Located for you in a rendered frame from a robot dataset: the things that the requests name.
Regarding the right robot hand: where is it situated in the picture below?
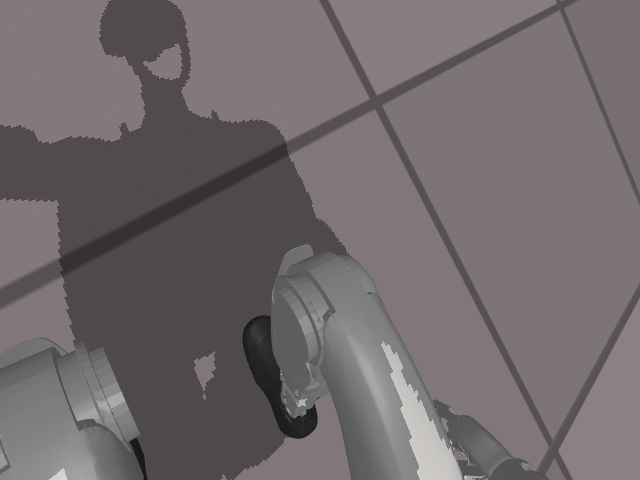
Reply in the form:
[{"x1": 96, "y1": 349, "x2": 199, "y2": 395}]
[{"x1": 433, "y1": 399, "x2": 513, "y2": 480}]

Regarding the left robot foot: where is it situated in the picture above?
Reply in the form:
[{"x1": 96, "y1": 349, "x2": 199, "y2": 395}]
[{"x1": 130, "y1": 437, "x2": 148, "y2": 480}]

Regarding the right robot arm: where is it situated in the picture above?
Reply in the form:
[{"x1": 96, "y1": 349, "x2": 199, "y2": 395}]
[{"x1": 490, "y1": 458, "x2": 549, "y2": 480}]

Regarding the right robot foot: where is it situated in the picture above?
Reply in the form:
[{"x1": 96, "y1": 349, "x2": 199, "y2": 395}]
[{"x1": 243, "y1": 315, "x2": 317, "y2": 439}]

